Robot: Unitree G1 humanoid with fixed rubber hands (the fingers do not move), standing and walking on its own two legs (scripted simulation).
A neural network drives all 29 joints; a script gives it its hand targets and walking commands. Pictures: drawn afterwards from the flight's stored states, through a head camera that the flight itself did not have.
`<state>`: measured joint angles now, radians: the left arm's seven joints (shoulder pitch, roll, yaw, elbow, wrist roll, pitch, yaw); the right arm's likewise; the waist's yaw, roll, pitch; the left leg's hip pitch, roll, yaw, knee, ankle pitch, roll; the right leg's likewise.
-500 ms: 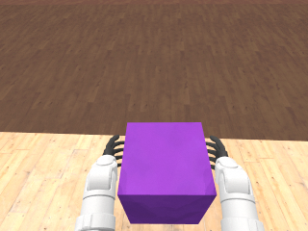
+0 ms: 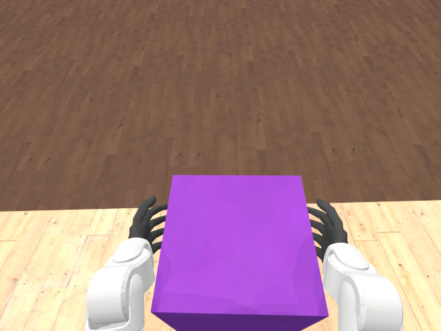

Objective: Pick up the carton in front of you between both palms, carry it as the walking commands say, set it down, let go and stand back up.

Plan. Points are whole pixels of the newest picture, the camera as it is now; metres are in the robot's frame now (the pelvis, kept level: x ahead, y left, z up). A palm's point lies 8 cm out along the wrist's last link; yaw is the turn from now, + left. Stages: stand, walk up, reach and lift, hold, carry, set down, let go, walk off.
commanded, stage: carry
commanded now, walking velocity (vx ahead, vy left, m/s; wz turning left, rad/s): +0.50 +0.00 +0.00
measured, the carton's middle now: (235, 261) +0.24 +0.00 +0.02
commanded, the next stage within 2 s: none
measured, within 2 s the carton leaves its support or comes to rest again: neither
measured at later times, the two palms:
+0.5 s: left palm (153, 141) +0.53 +0.19 +0.06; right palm (277, 137) +0.52 -0.12 +0.06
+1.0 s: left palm (173, 58) +0.88 +0.17 +0.11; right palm (267, 55) +0.88 -0.13 +0.10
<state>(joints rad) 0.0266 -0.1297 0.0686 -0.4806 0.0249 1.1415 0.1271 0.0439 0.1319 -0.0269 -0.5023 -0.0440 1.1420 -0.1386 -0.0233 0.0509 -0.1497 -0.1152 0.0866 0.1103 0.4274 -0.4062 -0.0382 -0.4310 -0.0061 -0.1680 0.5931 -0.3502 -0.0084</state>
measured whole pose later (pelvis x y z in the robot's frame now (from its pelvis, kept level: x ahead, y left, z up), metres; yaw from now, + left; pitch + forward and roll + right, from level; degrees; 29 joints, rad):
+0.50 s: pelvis +0.30 +0.04 -0.02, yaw -1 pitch +2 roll +2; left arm 0.09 -0.14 0.05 -0.51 0.00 1.15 0.17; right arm 0.10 0.14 -0.03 -0.50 -0.01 1.13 -0.14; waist -0.01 -0.04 -0.10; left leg -0.48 0.03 0.28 0.59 -0.15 0.11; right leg -0.10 -0.10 -0.09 0.92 -0.47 0.01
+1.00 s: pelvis +0.62 +0.01 -0.02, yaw +1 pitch +2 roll -1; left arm -0.11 -0.13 0.09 -0.52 -0.03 1.15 0.20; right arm -0.08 0.11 -0.09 -0.56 0.03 1.15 -0.20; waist 0.01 0.03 -0.07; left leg 0.04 0.08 0.20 0.58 -0.51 -0.01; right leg -0.52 -0.04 -0.22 0.58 -0.10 -0.08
